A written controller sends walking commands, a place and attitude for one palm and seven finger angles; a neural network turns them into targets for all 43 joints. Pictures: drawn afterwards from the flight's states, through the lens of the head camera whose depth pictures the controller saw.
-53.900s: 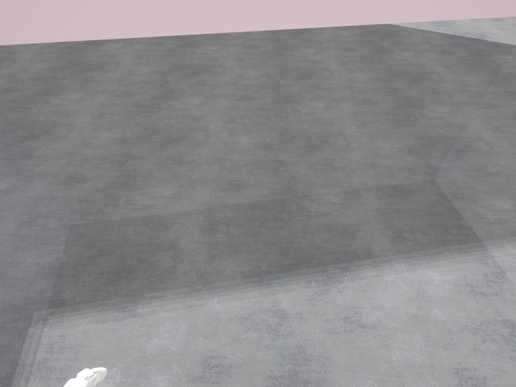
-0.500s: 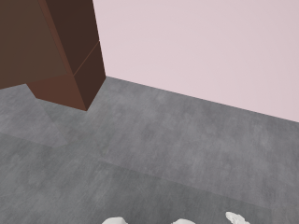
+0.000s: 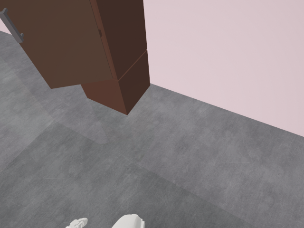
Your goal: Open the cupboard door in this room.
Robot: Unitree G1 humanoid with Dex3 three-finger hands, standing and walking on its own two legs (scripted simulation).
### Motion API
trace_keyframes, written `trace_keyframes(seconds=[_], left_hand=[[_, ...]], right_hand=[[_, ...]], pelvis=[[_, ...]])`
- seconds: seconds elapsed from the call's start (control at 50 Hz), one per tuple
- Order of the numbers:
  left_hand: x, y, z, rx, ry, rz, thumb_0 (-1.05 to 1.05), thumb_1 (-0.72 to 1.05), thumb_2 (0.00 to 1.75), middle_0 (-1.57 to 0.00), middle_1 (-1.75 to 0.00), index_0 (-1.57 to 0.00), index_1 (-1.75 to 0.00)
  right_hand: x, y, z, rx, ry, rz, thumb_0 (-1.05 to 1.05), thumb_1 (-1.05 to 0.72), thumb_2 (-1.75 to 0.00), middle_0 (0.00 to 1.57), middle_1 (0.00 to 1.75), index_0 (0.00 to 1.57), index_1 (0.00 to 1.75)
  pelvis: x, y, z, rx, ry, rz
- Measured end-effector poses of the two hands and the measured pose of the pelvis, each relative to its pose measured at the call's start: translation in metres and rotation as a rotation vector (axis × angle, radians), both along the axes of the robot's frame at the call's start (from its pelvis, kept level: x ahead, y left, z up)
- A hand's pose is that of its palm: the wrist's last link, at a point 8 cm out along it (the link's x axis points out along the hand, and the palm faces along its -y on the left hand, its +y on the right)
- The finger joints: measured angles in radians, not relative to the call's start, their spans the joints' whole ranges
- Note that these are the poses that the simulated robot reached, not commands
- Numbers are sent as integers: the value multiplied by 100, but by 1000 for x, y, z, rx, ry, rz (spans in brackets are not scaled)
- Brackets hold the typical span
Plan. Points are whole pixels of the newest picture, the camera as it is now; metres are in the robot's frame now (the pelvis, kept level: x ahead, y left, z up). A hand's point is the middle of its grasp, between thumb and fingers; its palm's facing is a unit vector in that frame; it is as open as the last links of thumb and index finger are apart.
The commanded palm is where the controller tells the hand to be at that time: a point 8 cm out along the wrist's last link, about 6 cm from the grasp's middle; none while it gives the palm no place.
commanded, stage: turn to face it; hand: left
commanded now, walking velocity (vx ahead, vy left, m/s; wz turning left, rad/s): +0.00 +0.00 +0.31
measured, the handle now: (13, 25) +0.90 +0.66 +0.08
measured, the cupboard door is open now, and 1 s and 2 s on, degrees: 39 39 39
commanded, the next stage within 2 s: take the last steps up to it in 0.12 s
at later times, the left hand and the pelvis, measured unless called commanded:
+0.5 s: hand out of the picture +0.04 +0.25 -0.16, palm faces +0.23 -0.95 -0.20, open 7.4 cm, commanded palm none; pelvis +0.03 +0.04 +0.01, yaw +10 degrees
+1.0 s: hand out of the picture +0.06 +0.24 -0.16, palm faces +0.39 -0.91 -0.16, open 7.4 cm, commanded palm none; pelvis +0.16 +0.10 +0.01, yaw +19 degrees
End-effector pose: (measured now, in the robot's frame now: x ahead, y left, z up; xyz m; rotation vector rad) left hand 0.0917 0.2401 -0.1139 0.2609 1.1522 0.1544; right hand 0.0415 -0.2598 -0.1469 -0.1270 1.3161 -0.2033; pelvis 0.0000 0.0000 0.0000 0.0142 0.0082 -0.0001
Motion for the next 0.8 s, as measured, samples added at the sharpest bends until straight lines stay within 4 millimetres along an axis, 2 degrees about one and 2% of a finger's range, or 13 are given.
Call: trace_keyframes(seconds=[0.08,0.14,0.28,0.34,0.4,0.46,0.58,0.66,0.72,0.8], left_hand=[[-29,-5,-5,-28,59,63,1,90,90,-20,-30,-21,-30],[-50,-3,-11,-49,94,118,1,90,90,-20,-30,-21,-30],[-105,25,-41,-94,201,249,1,91,90,-20,-30,-21,-30],[-114,37,-43,-95,246,274,1,91,90,-20,-30,-21,-30],[-104,46,-35,-99,224,282,1,91,90,-20,-30,-20,-30],[-83,52,-25,-100,157,283,1,91,90,-19,-30,-20,-30],[-28,55,-10,-78,47,254,1,91,90,-19,-30,-20,-30],[6,51,-11,-45,-22,235,1,91,90,-19,-30,-20,-30],[11,47,-11,-38,-42,277,0,91,90,-20,-30,-20,-30],[-5,38,-9,-62,37,333,0,90,90,-20,-30,-20,-30]], right_hand=[[19,0,8,-4,7,51,1,-91,-90,19,30,20,30],[39,7,12,-14,5,104,1,-91,-90,19,30,20,30],[97,49,15,-53,-94,238,1,-91,-90,19,30,20,30],[109,67,22,-54,-134,271,1,-91,-90,19,30,20,30],[107,78,27,-46,-142,281,0,-91,-90,19,30,20,30],[98,84,26,-28,-110,285,0,-91,-90,20,30,20,30],[76,73,14,-5,-6,255,0,-92,-90,20,30,20,30],[69,61,-7,19,70,232,1,-92,-90,20,30,20,30],[77,56,-14,21,127,254,1,-92,-90,20,30,20,30],[112,63,-2,20,121,276,1,-92,-90,19,30,20,30]], pelvis=[[5,-3,5,13,4,48],[8,0,5,15,6,78],[15,25,-10,-6,2,133],[18,32,-7,-12,-5,134],[23,38,0,-27,-7,151],[29,42,6,-32,-8,169],[50,42,7,-17,-8,191],[72,35,-6,8,-10,205],[84,35,-9,-4,-27,244],[104,43,2,1,-19,265]])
